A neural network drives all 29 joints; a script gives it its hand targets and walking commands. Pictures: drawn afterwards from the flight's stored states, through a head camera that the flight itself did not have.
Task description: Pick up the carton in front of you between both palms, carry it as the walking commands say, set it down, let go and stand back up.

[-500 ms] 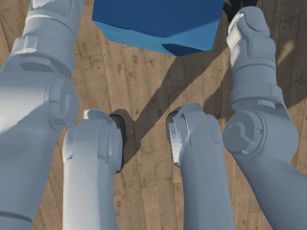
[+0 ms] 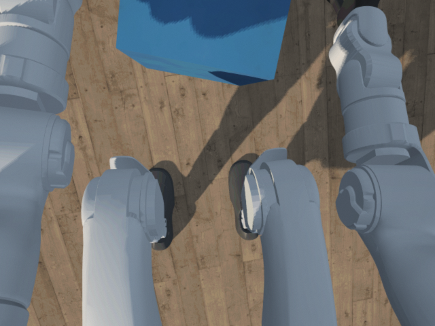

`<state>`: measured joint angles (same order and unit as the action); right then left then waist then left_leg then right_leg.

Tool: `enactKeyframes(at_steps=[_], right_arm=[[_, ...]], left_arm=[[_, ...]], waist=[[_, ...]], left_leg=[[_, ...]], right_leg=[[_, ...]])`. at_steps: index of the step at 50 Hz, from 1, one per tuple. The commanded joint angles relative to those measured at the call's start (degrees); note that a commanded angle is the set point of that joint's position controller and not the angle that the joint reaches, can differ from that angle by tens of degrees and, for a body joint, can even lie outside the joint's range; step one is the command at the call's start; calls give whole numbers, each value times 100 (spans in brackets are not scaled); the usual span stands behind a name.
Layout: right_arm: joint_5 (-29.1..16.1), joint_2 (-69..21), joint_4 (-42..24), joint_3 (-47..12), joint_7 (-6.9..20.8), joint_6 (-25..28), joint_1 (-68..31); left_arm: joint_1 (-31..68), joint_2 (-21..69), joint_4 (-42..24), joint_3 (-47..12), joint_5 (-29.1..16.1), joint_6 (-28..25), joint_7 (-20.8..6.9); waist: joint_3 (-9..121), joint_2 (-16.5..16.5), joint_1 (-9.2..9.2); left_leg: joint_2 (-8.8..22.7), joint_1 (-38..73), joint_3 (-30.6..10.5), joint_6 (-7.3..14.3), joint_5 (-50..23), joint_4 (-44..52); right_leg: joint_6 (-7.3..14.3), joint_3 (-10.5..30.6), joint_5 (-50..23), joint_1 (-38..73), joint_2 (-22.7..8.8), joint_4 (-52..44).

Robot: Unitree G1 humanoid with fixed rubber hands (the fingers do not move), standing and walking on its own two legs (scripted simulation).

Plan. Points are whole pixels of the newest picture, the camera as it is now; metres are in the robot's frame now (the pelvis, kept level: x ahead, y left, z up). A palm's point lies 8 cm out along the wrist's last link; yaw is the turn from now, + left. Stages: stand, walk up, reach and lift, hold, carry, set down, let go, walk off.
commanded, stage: set down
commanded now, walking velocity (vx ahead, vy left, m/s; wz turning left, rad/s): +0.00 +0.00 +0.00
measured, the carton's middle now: (205, 11) +0.55 -0.01 -0.25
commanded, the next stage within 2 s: let go in 0.84 s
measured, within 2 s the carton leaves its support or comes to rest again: neither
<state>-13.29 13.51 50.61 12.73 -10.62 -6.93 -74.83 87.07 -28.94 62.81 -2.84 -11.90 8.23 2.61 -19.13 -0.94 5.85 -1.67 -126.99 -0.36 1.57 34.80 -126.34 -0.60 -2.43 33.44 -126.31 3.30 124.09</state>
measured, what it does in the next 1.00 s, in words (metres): rises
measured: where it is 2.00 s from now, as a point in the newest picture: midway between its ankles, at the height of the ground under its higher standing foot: (203, 217)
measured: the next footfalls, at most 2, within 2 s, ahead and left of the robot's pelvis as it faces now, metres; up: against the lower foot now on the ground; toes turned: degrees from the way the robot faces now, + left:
none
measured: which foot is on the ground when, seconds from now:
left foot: down 0.00-1.00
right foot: down 0.00-1.00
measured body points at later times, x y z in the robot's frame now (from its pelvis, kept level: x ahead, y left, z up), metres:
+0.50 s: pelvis +0.01 +0.01 +0.13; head +0.35 +0.03 +0.43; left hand +0.60 +0.19 +0.02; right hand +0.54 -0.21 +0.03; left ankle +0.10 +0.11 -0.34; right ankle +0.11 -0.11 -0.34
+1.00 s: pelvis +0.04 +0.01 +0.27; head +0.34 +0.02 +0.60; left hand +0.58 +0.20 +0.16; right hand +0.52 -0.20 +0.16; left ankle +0.10 +0.11 -0.34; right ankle +0.11 -0.11 -0.34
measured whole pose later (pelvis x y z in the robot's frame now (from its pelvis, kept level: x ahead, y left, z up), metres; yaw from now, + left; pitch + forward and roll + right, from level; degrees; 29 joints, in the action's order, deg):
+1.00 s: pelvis +0.04 +0.01 +0.27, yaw +2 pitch +46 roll -2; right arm 1.1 8.2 41.0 20.4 -2.3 -9.2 -53.7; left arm 66.1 -18.6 54.4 14.4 5.6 10.6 -1.1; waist 4.9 1.5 5.2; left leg -3.6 -90.8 -2.4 1.1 19.7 -65.0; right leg -0.9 1.1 18.9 -90.1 2.3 63.3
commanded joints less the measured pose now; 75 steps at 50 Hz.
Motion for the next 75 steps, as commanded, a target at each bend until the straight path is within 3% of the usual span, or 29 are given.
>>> enactKeyframes(at_steps=[1,5,9,19,24,44,52,57,63,69,75], right_arm=[[82,639,-974,80,-74,-125,-1345],[388,333,-637,304,-20,-211,-1069],[645,196,-515,503,71,-185,-867],[631,449,-1287,634,158,-341,-625],[585,470,-1536,634,234,-463,-336],[1223,71,-1383,902,615,-219,609],[1726,266,-1788,645,1162,-22,2388],[1759,388,-2180,279,1451,113,3410],[1465,252,-2233,-164,1585,321,4762],[1275,169,-2330,-484,1521,588,6132],[1180,189,-2710,-727,1420,780,7417]], left_arm=[[1687,-770,-663,478,295,91,-10],[1366,-578,-201,760,561,107,-156],[1198,-416,-43,882,742,40,-294],[1210,-401,-948,903,878,246,-302],[996,-340,-1340,990,932,410,-318],[-123,166,-1000,1618,1512,170,-521],[-2212,1032,-2042,1864,1946,132,-74],[-3443,1265,-3045,1704,1823,-56,117],[-4854,1312,-3318,1464,1611,-337,-29],[-6433,1357,-3136,1302,1500,-628,-161],[-7740,1282,-3362,1150,1419,-884,-229]], waist=[[8089,687,57],[7063,509,70],[6876,552,150],[8501,1103,275],[8786,1213,272],[7846,857,155],[8375,731,26],[7504,475,-9],[6255,322,-109],[5616,62,-204],[4854,-91,-251]], left_leg=[[-130,3969,76,32,-1669,1436],[-131,3265,52,34,-1319,1872],[-132,3206,3,-7,-1347,2304],[-237,5196,-17,-97,-2235,3259],[-272,6006,-50,-121,-2685,3776],[-217,7269,-237,-215,-3385,6099],[-165,8879,-372,-315,-4521,6931],[-165,8734,-283,-341,-3814,7625],[-144,8545,-149,-288,-3120,8240],[-149,8744,-141,-216,-3302,8651],[-113,9568,-186,-157,-3563,9171]], right_leg=[[-159,-61,-2207,3906,70,-1532],[-232,-14,-1878,3495,73,-1937],[-268,-39,-1870,3355,70,-2312],[-234,-244,-2332,3785,111,-3208],[-244,-285,-2523,3932,124,-3739],[-314,-131,-2994,5354,63,-6075],[-154,-82,-3627,6405,76,-6832],[-58,124,-3686,7760,-31,-7361],[-62,378,-3665,9044,-173,-7915],[-108,592,-4502,10305,-253,-8262],[-145,681,-5103,11194,-287,-8767]])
